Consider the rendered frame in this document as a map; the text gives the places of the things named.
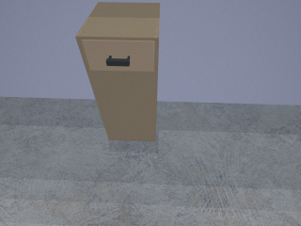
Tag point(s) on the handle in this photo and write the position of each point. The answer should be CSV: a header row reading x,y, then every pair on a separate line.
x,y
120,62

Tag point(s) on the drawer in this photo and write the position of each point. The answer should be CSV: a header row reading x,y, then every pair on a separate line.
x,y
141,53

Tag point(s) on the cabinet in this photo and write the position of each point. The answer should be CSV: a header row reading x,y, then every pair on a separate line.
x,y
127,100

